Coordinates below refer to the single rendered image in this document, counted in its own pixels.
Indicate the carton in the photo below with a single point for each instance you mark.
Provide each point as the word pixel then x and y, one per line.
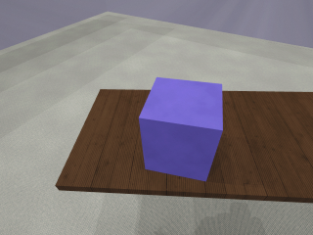
pixel 181 125

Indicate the table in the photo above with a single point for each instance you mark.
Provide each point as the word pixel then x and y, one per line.
pixel 265 152

